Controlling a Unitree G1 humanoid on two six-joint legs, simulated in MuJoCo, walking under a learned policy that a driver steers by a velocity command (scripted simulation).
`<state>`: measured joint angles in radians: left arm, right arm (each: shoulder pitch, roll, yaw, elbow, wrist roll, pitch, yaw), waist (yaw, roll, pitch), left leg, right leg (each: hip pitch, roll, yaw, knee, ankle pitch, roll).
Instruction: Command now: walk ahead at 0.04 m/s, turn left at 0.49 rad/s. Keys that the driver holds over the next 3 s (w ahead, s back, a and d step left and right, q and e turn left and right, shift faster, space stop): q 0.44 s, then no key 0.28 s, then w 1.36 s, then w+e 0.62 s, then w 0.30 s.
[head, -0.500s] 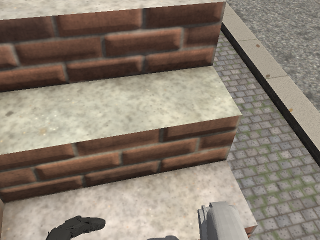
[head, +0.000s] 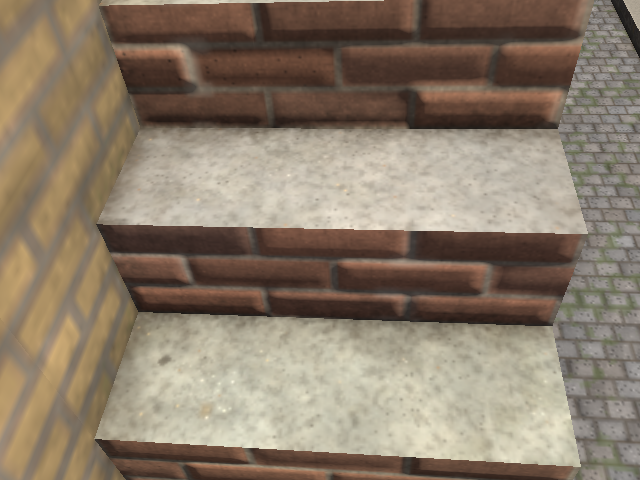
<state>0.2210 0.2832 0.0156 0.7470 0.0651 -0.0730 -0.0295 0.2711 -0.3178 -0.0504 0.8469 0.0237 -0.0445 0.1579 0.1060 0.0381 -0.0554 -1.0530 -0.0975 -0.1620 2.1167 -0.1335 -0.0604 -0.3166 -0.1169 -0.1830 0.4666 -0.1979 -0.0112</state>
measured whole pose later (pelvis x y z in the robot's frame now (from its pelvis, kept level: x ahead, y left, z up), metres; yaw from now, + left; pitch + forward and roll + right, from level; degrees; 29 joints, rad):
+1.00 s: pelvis +0.05 -0.03 +0.00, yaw +19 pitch +4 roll +4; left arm 0.27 0.18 0.01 0.89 0.04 -0.03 -0.02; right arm 0.21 -0.21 -0.01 0.75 0.03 0.03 -0.05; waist 0.05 -0.02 -0.07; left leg -0.63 -0.01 0.05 1.30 -0.20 -0.04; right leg -0.26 -0.01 0.01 0.55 -0.36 -0.06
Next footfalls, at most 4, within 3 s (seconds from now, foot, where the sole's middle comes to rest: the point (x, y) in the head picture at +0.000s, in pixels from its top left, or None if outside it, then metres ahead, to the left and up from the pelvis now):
0.18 left None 0.07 0.16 -0.78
0.58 right None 0.07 -0.11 -0.78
1.14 left None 0.07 0.08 -0.78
1.66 right None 0.29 -0.13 -0.55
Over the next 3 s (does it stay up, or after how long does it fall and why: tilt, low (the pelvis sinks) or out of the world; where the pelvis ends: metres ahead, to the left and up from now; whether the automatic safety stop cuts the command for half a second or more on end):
stays up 0.13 -0.01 0.15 its command is cut before an obstacle after 1.9 s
